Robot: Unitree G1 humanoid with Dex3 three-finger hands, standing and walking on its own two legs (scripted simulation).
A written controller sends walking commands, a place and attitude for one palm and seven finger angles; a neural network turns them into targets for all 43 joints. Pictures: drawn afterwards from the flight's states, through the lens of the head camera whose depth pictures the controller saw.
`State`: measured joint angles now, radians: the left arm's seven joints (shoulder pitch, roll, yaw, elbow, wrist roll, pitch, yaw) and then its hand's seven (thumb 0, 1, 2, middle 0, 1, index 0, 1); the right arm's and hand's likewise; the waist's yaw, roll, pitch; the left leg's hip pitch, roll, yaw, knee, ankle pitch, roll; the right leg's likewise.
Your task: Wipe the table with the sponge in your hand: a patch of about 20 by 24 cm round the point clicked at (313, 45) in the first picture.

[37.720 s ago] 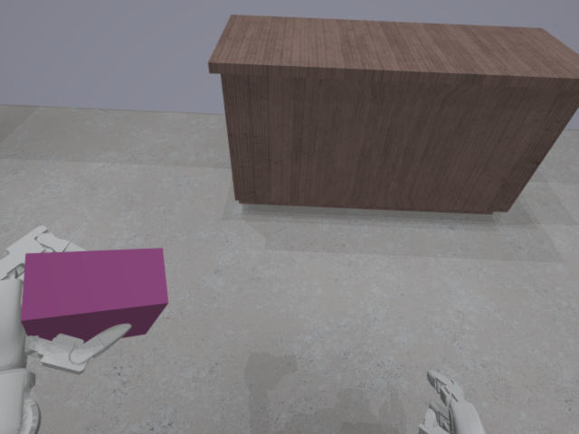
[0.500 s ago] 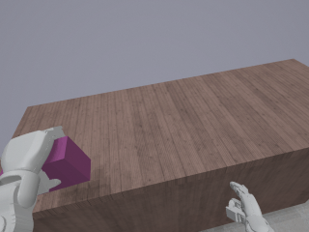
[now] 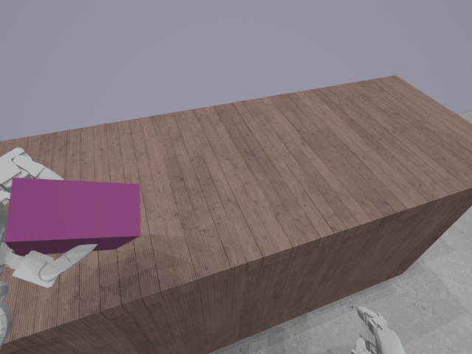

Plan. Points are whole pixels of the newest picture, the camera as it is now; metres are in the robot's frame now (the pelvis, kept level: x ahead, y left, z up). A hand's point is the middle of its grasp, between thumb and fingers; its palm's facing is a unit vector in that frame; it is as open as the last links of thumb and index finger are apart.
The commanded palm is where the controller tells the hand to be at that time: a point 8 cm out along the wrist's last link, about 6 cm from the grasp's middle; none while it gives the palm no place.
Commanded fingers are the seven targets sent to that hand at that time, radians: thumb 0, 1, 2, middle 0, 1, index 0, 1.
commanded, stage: step back with the hand held close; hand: left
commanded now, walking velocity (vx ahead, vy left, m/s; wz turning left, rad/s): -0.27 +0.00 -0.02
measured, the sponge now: (92, 221) +0.23 +0.19 +0.19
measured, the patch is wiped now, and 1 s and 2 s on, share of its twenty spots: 1.00 1.00 1.00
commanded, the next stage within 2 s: stop stepping back and stand still in 1.14 s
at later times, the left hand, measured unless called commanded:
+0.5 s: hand (7, 252) +0.18 +0.25 +0.21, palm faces +0.45 -0.82 -0.35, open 9.6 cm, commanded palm +0.11 +0.30 +0.22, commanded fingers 0.00 0.10 1.30 -1.20 -1.60 -1.20 -1.60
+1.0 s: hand (17, 316) +0.12 +0.21 +0.21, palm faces +0.31 -0.88 -0.36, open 9.6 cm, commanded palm +0.06 +0.27 +0.22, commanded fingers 0.00 0.10 1.30 -1.20 -1.60 -1.20 -1.60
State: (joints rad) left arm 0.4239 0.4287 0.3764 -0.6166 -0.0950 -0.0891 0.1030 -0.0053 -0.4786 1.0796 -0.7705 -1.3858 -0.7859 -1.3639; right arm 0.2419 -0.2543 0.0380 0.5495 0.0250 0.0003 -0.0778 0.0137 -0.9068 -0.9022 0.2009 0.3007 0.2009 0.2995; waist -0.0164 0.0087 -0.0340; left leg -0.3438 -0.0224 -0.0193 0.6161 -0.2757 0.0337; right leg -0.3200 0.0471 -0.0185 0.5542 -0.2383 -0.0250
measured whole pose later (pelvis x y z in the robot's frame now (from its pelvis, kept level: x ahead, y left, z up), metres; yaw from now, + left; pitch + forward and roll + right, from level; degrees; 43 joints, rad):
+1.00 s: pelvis -0.11 +0.00 +0.00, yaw -1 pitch +2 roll -1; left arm 0.43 0.41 0.36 -0.66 -0.06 -0.17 0.12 -0.01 -0.48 1.08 -0.77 -1.39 -0.78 -1.37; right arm 0.18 -0.19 0.03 0.58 0.03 -0.05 -0.05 0.02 -0.91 -0.90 0.20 0.30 0.20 0.30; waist -0.03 -0.02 -0.02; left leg -0.56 0.02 0.01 1.00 -0.43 -0.02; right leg -0.37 0.01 0.01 0.57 -0.24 0.01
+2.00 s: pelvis -0.40 -0.05 -0.02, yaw -1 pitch +0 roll -1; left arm 0.39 0.41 0.42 -0.60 -0.06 -0.15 0.09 -0.01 -0.48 1.08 -0.77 -1.38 -0.79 -1.36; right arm 0.26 -0.22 0.01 0.69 0.05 -0.09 -0.05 0.02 -0.91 -0.90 0.20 0.30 0.20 0.30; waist -0.03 -0.02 -0.08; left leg -0.45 0.04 0.05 0.97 -0.40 0.07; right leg -0.48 -0.01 -0.12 0.74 -0.26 -0.06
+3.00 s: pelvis -0.45 -0.04 +0.00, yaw +2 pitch -2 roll -1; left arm 0.40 0.34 0.36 -0.49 -0.05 -0.14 0.16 -0.01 -0.48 1.08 -0.77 -1.39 -0.78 -1.37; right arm 0.21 -0.20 0.03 0.65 0.01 -0.12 -0.07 0.02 -0.91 -0.90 0.20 0.30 0.20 0.30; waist 0.00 0.03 -0.03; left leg -0.28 0.02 0.00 0.57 -0.26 0.01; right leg -0.27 0.00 -0.05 0.49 -0.19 0.00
